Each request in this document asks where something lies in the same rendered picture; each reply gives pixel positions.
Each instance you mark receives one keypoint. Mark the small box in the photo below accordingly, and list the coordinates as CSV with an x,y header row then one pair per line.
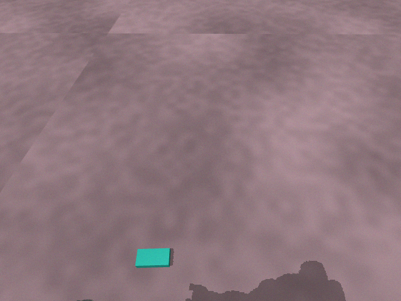
x,y
154,257

